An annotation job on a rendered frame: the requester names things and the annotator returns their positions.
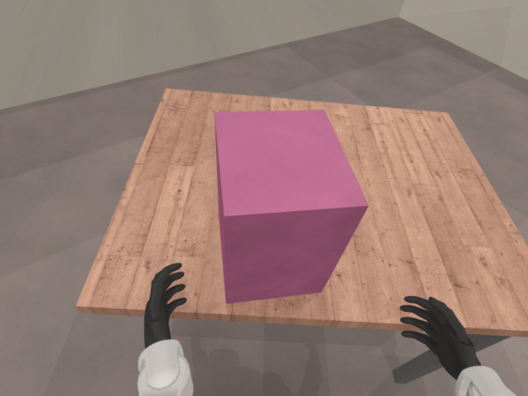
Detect right robot forearm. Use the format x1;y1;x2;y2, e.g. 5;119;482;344
455;365;516;396

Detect carton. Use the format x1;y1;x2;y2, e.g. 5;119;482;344
214;110;369;304

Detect left robot forearm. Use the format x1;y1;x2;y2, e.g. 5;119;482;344
138;339;194;396

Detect robot right hand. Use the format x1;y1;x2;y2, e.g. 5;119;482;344
400;296;481;380

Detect table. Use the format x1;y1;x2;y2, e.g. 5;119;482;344
76;88;528;384

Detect robot left hand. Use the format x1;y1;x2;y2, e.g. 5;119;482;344
144;263;186;349

